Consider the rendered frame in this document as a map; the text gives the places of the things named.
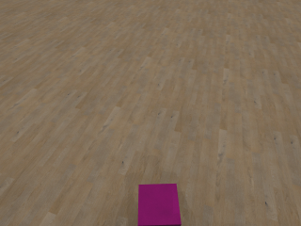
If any carton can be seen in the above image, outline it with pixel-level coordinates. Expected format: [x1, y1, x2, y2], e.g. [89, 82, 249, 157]
[137, 184, 182, 226]

